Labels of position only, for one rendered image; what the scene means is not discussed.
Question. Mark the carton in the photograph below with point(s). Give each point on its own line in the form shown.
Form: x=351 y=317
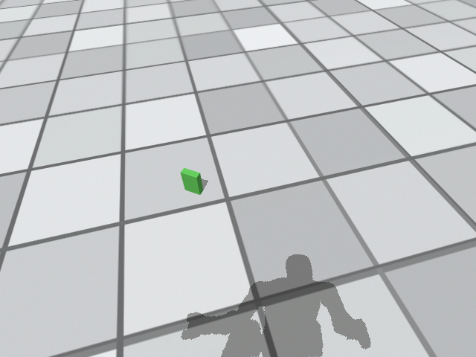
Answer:
x=192 y=181

